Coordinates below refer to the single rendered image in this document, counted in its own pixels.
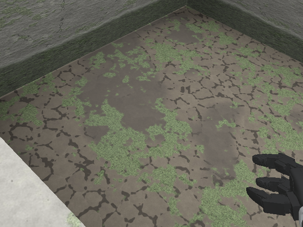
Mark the right robot hand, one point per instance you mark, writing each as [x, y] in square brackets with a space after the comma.
[289, 199]

